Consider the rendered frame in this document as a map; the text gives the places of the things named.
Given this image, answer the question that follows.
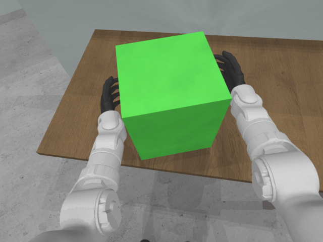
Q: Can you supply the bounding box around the robot right forearm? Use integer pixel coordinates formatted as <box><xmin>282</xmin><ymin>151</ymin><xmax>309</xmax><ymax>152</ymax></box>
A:
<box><xmin>230</xmin><ymin>84</ymin><xmax>319</xmax><ymax>191</ymax></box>

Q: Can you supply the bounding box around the carton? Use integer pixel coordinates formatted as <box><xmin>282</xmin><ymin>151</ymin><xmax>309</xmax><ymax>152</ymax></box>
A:
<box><xmin>116</xmin><ymin>31</ymin><xmax>232</xmax><ymax>160</ymax></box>

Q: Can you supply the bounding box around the robot left upper arm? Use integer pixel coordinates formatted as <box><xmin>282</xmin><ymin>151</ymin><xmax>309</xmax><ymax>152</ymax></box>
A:
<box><xmin>29</xmin><ymin>187</ymin><xmax>122</xmax><ymax>242</ymax></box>

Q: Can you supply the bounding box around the robot left hand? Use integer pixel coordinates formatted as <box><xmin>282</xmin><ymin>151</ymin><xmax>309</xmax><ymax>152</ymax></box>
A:
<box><xmin>100</xmin><ymin>76</ymin><xmax>120</xmax><ymax>114</ymax></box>

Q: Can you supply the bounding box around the robot left forearm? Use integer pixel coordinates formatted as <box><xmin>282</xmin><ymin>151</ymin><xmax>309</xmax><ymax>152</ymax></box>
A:
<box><xmin>60</xmin><ymin>110</ymin><xmax>127</xmax><ymax>225</ymax></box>

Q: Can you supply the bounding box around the robot right hand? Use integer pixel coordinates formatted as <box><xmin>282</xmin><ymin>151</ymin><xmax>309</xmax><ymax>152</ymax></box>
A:
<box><xmin>213</xmin><ymin>51</ymin><xmax>245</xmax><ymax>94</ymax></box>

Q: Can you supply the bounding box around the robot right upper arm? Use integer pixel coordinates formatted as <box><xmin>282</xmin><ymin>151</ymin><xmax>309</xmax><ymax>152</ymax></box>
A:
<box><xmin>251</xmin><ymin>150</ymin><xmax>323</xmax><ymax>242</ymax></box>

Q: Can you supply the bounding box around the table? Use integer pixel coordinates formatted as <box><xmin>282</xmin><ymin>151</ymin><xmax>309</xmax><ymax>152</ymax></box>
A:
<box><xmin>36</xmin><ymin>29</ymin><xmax>323</xmax><ymax>210</ymax></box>

